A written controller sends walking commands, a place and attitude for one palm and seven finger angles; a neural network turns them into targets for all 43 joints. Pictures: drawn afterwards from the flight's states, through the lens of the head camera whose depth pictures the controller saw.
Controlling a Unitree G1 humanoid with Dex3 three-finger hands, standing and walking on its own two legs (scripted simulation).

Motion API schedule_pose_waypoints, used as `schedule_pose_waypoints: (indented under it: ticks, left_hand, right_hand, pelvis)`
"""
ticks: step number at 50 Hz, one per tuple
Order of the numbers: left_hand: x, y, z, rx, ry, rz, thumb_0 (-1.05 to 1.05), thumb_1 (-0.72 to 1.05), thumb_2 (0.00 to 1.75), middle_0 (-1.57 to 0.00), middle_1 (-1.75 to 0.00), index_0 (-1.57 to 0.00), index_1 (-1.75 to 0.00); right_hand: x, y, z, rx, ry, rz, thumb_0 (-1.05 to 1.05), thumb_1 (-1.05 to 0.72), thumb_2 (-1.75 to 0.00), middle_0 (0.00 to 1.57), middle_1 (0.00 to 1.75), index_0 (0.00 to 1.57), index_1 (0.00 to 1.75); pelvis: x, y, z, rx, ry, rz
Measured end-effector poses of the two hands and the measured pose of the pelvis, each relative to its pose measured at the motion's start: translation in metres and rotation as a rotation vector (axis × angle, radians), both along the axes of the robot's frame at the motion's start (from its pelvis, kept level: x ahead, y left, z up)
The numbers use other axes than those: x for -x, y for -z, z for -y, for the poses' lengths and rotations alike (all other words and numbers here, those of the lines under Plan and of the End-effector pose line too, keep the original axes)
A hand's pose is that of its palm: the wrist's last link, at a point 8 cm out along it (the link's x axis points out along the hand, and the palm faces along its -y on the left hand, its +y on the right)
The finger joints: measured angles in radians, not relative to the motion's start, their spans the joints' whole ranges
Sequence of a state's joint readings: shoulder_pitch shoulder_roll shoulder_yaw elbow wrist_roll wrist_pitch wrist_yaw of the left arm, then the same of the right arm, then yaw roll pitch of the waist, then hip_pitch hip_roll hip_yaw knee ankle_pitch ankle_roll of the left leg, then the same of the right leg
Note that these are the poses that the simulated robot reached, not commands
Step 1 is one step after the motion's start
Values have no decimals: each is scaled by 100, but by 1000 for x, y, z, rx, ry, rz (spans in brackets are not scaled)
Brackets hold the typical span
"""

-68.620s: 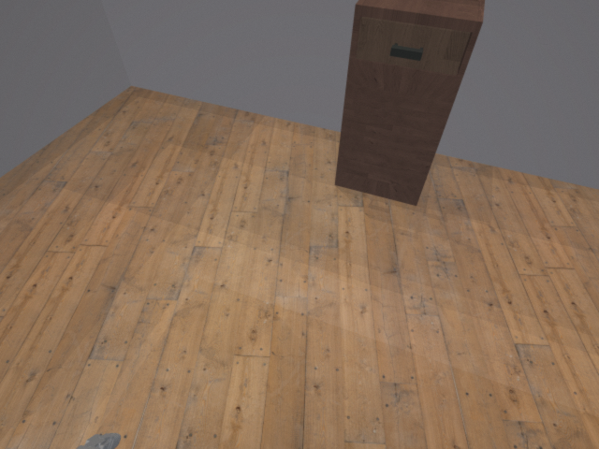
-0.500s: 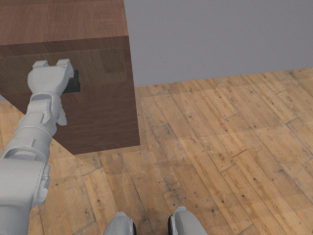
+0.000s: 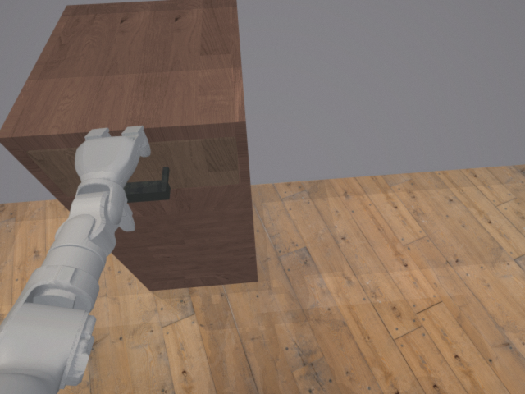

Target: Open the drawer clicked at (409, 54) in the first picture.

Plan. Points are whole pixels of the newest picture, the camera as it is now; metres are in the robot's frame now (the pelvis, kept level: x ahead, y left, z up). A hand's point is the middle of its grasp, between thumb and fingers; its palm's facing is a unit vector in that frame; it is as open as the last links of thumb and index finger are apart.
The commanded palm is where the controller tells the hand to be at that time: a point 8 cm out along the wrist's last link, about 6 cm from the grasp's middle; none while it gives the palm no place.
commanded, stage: lift the hand off the handle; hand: left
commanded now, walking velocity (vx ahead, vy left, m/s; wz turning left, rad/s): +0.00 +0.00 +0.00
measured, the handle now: (141, 182) +0.49 +0.23 -0.03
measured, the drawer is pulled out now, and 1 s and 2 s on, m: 0.00 0.00 0.00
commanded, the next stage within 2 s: draw the hand back to the body in 0.52 s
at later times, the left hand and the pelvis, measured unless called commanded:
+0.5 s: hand (100, 143) +0.45 +0.23 +0.13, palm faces -0.02 -0.01 -1.00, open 13.8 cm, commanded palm +0.43 +0.24 +0.18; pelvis +0.00 -0.02 +0.01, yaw +0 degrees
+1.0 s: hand (79, 185) +0.38 +0.25 +0.12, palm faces +0.03 -0.04 -1.00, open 13.8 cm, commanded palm +0.34 +0.25 +0.19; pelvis +0.00 +0.00 +0.02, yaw -1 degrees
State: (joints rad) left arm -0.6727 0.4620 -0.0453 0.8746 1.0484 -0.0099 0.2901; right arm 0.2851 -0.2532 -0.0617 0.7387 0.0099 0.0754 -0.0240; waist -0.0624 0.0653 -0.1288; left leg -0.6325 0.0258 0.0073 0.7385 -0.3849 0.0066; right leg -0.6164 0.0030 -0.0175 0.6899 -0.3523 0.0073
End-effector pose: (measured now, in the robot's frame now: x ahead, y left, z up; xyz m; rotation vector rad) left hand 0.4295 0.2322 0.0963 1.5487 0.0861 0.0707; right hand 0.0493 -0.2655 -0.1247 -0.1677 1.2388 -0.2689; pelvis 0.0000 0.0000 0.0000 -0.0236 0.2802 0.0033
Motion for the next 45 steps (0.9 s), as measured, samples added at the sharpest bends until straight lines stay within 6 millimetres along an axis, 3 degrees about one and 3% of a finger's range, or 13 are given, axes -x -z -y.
schedule_pose_waypoints:
  ticks: [5, 10, 23, 36, 41, 45]
  left_hand:
    - [-1, -25, 3, 2, -10, -16, 0, -49, 30, -37, -121, -42, -122]
    - [0, -49, 6, -8, 7, -4, 0, -49, 30, -36, -122, -38, -122]
    - [0, -82, 2, -12, 14, -12, 0, -49, 30, -32, -120, -33, -120]
    - [6, -73, -5, 10, 58, -29, 0, -49, 30, -32, -120, -32, -120]
    - [21, -73, -7, 21, 66, 32, 0, -49, 30, -32, -120, -32, -120]
    - [41, -73, -10, 16, 37, 56, 0, -49, 30, -32, -120, -32, -120]
  right_hand:
    - [-27, -7, 0, -12, -27, 78, 0, -91, -90, 20, 30, 21, 30]
    - [-36, -11, 2, -20, -40, 111, 0, -91, -90, 20, 30, 21, 30]
    - [-11, -14, 18, -4, -9, 55, 1, -91, -90, 20, 30, 20, 30]
    - [8, -17, 17, 10, 19, 17, 1, -91, -90, 20, 30, 20, 30]
    - [0, -18, 8, -14, 21, 47, 1, -91, -90, 20, 30, 20, 30]
    - [-19, -19, -2, -44, 0, 98, 1, -91, -90, 20, 30, 20, 30]
  pelvis:
    - [0, -5, 5, -9, -5, 35]
    - [0, -8, 9, -16, -3, 59]
    - [2, -14, 16, -22, 5, 95]
    - [6, -15, 10, -19, 19, 89]
    - [4, -16, 5, -17, 30, 98]
    - [2, -19, 2, -17, 30, 121]
